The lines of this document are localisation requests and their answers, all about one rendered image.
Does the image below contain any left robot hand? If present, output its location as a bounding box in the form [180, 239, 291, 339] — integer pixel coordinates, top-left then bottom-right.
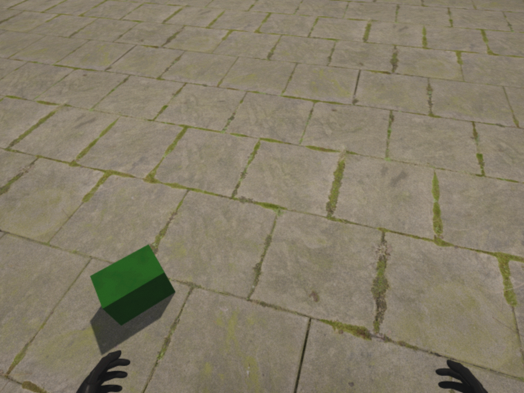
[76, 350, 130, 393]

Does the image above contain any right robot hand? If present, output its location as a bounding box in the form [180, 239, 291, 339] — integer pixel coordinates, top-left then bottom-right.
[436, 359, 488, 393]

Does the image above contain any carton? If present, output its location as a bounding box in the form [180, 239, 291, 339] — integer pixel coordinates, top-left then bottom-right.
[90, 244, 175, 326]

